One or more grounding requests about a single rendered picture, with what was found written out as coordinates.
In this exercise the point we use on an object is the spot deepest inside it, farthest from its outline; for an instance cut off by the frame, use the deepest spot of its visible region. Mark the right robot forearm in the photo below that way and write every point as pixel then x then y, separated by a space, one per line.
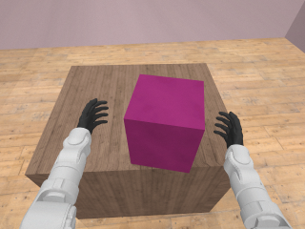
pixel 256 206

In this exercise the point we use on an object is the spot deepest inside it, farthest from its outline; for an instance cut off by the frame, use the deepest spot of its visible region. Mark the robot right hand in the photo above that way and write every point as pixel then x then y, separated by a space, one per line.
pixel 234 135

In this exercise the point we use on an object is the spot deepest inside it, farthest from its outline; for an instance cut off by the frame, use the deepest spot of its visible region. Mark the robot left hand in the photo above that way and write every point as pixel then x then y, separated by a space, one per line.
pixel 88 116

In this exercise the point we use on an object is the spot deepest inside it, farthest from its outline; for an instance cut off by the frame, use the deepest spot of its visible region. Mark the robot left upper arm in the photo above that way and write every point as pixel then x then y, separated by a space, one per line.
pixel 51 215

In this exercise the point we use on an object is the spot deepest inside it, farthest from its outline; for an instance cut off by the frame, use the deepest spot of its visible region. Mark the pedestal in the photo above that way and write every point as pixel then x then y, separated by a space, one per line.
pixel 111 186

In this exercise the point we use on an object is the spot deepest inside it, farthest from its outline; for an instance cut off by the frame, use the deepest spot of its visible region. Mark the left robot forearm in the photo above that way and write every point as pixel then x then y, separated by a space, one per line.
pixel 67 170

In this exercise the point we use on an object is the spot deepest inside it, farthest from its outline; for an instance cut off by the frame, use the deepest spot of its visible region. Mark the carton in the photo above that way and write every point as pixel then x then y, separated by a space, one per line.
pixel 165 122

